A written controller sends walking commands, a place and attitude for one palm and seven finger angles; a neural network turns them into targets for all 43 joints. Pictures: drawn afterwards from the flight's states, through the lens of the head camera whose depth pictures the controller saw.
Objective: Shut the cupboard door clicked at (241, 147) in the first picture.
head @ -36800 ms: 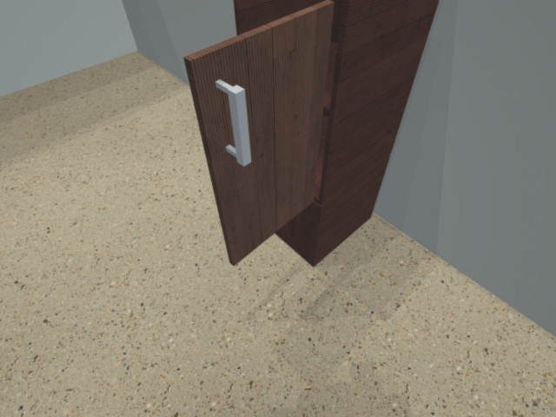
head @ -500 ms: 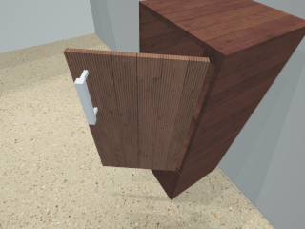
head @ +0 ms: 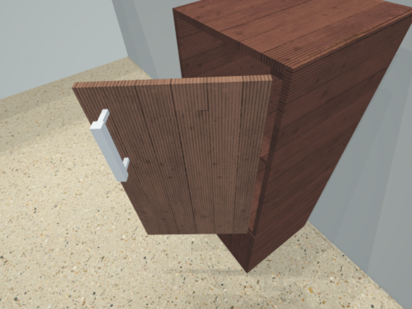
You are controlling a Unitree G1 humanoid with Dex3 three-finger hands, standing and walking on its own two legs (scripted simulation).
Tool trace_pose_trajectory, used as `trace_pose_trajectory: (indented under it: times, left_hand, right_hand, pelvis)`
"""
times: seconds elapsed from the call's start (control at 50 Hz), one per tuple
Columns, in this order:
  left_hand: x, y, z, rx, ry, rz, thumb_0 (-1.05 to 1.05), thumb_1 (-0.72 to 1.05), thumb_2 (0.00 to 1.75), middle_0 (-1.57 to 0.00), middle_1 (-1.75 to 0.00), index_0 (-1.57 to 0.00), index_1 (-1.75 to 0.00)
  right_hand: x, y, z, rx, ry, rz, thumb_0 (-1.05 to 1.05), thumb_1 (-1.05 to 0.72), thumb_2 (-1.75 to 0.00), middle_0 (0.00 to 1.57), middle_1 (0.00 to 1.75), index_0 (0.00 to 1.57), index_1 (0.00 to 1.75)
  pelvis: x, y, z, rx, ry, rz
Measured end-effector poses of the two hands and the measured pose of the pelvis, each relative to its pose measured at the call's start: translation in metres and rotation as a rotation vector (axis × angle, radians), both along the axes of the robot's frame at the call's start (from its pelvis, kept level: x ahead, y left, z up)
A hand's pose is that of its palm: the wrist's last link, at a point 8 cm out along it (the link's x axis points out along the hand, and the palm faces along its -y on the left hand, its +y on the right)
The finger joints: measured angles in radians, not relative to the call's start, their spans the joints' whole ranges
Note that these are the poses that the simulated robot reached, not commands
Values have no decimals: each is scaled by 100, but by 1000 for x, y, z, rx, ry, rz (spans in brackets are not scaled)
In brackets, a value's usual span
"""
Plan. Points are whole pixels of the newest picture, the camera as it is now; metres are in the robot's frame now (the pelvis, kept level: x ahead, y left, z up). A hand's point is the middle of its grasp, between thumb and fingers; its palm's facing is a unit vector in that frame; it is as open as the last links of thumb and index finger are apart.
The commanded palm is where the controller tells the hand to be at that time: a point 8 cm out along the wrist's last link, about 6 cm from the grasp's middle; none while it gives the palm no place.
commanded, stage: look again from close up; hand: left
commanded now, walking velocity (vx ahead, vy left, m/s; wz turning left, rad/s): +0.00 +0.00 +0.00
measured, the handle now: (114, 147) +0.39 +0.21 +0.12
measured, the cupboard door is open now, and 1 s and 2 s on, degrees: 54 54 54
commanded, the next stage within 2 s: shuffle to correct the standing spot in 0.14 s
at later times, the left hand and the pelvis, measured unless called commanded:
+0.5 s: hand out of the picture +0.00 +0.16 -0.17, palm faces +0.00 -0.97 -0.23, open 7.4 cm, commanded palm none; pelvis +0.00 -0.02 +0.00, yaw -1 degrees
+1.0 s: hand out of the picture +0.00 +0.18 -0.17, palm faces +0.01 -0.98 -0.21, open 7.3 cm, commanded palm none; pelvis -0.03 +0.00 +0.00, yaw -1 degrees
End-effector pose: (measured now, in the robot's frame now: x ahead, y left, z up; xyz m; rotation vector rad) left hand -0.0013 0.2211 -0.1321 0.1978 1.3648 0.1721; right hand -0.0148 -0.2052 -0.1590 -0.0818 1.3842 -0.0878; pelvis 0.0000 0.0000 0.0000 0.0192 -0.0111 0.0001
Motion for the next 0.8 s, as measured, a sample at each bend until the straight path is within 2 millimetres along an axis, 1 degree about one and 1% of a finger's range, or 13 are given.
trace_pose_trajectory:
  times: [0.16, 0.34, 0.46, 0.58, 0.68, 0.74, 0.8]
  left_hand:
    - [2, -8, -4, -20, 23, 3, 1, 92, 90, -20, -30, -19, -30]
    - [0, -18, -6, -35, 52, 7, 1, 92, 90, -20, -30, -20, -30]
    - [2, -18, -8, -18, 51, 5, 1, 91, 90, -20, -30, -20, -30]
    - [7, -15, -10, 8, 13, -14, 1, 91, 90, -20, -30, -20, -30]
    - [12, -10, -13, 11, -49, -26, 1, 91, 90, -20, -30, -20, -30]
    - [15, -7, -16, -7, -84, -31, 1, 90, 90, -20, -30, -20, -30]
    - [17, -6, -14, -29, -103, -33, 1, 91, 90, -20, -30, -20, -30]
  right_hand:
    - [10, -13, 5, -33, 13, 4, 0, -91, -90, 20, 30, 20, 30]
    - [21, -20, 8, -44, 14, 1, 0, -91, -90, 20, 30, 20, 30]
    - [24, -30, 5, -56, 9, -13, 1, -92, -90, 20, 30, 20, 30]
    - [26, -42, -2, -63, -24, -27, 0, -92, -90, 20, 30, 20, 30]
    - [19, -46, -2, -78, -46, -29, 0, -91, -90, 20, 30, 20, 30]
    - [10, -41, 4, -83, -53, -27, 0, -91, -90, 20, 30, 20, 30]
    - [-5, -32, 11, -79, -45, -20, 0, -91, -90, 20, 30, 20, 30]
  pelvis:
    - [6, -5, 1, -1, -2, -2]
    - [10, -12, 2, 0, 1, -5]
    - [2, -18, -1, 8, 4, -14]
    - [-16, -23, -8, 8, 3, -15]
    - [-31, -22, -12, -4, -1, -2]
    - [-37, -18, -11, -5, -3, -3]
    - [-38, -14, -6, -1, -7, -13]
